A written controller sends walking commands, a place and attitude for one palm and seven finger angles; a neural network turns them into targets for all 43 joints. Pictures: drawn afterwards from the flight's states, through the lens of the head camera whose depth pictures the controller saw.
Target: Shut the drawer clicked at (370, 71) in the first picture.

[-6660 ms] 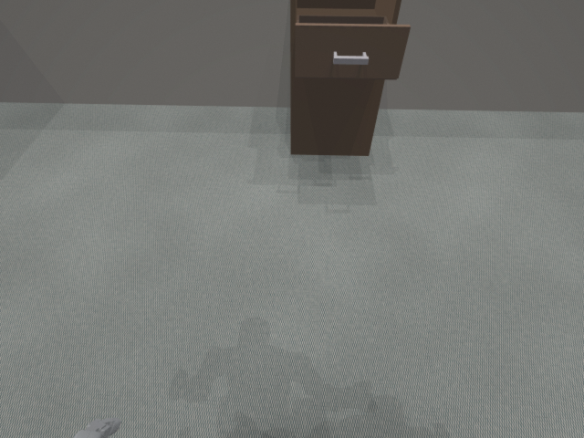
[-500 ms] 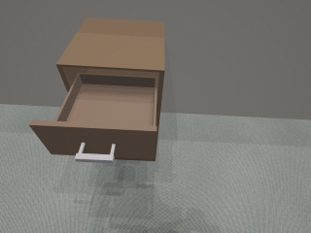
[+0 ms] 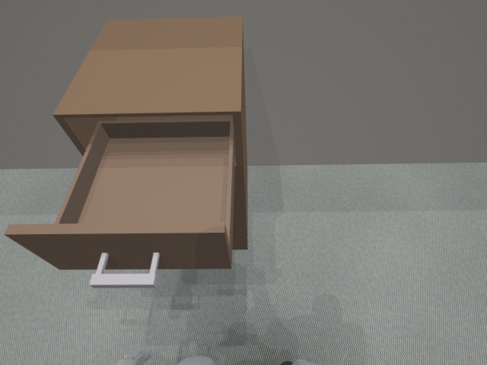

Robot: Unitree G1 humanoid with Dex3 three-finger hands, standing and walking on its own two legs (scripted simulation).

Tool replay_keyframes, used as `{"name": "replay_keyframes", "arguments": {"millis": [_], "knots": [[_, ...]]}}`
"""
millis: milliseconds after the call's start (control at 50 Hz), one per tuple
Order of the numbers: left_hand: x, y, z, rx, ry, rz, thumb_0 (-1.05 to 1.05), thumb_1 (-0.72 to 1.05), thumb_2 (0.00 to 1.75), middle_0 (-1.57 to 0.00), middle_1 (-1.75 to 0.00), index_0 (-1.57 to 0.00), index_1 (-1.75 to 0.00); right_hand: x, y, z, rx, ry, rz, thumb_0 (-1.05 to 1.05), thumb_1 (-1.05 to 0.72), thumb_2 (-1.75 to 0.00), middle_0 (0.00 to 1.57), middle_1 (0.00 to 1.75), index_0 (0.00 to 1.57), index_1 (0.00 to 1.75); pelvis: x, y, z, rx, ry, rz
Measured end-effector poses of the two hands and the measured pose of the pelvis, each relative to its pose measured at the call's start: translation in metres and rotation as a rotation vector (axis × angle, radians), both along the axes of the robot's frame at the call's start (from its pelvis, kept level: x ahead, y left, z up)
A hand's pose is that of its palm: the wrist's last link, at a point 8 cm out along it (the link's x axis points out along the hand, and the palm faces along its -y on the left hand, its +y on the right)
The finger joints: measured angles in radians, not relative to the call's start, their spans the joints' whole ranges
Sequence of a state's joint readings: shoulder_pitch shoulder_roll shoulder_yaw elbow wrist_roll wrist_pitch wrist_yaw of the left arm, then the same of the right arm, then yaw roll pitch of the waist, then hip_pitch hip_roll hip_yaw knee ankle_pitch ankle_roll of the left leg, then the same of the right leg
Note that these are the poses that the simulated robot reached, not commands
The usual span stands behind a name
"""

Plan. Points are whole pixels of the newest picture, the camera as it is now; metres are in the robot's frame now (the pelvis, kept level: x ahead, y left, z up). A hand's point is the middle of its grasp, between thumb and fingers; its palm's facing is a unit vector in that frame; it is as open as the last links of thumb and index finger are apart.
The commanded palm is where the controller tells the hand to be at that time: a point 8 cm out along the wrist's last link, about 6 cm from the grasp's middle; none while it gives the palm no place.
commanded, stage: come to a stop and stand still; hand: left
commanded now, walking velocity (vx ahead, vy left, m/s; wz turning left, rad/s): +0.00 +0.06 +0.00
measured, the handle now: (127, 269) +0.28 +0.24 -0.08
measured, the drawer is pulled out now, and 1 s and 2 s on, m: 0.30 0.30 0.28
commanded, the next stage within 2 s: look again from close up in 0.56 s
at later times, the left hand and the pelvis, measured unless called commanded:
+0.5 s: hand out of the picture -0.05 +0.24 -0.16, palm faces +0.00 -0.97 -0.26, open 7.4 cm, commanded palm none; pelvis -0.03 +0.05 +0.00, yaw -2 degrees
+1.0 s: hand out of the picture +0.04 +0.22 -0.16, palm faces -0.05 -0.97 -0.24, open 7.3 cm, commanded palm none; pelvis +0.00 +0.04 +0.01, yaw -3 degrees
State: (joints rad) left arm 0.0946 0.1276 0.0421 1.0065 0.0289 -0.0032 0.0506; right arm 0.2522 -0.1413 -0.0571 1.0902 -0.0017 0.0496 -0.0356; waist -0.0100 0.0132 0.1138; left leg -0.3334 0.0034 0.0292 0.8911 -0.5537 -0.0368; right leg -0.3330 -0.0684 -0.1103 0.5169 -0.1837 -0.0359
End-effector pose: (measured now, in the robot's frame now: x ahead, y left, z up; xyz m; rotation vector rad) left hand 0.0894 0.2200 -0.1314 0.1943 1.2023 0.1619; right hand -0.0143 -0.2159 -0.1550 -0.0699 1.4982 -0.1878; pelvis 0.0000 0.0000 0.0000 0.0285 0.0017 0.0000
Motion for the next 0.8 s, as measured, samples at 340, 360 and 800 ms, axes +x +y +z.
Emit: {"name": "replay_keyframes", "arguments": {"millis": [340, 360, 800], "knots": [[-0.103, 0.086, 0.000, 0.056, 0.087, 0.002, 0.00, 0.91, 0.90, -0.20, -0.30, -0.20, -0.30, 0.059, 0.023, 0.014, -0.065, -0.392, 0.111, 0.01, -0.91, -0.90, 0.20, 0.30, 0.20, 0.30, -0.027, 0.051, -0.010, -0.016, -0.036, -0.045], [-0.110, 0.087, 0.000, 0.059, 0.095, 0.004, 0.00, 0.91, 0.90, -0.20, -0.30, -0.20, -0.30, 0.058, 0.024, 0.011, -0.059, -0.390, 0.114, 0.01, -0.91, -0.90, 0.20, 0.30, 0.20, 0.30, -0.027, 0.050, -0.011, -0.008, -0.031, -0.047], [-0.084, 0.046, 0.000, -0.017, 0.157, -0.037, 0.02, 0.93, 0.90, -0.20, -0.30, -0.21, -0.30, -0.044, 0.049, 0.007, 0.010, -0.029, 0.019, 0.01, -0.91, -0.90, 0.20, 0.30, 0.20, 0.30, -0.006, 0.044, 0.004, -0.016, -0.002, -0.046]]}}
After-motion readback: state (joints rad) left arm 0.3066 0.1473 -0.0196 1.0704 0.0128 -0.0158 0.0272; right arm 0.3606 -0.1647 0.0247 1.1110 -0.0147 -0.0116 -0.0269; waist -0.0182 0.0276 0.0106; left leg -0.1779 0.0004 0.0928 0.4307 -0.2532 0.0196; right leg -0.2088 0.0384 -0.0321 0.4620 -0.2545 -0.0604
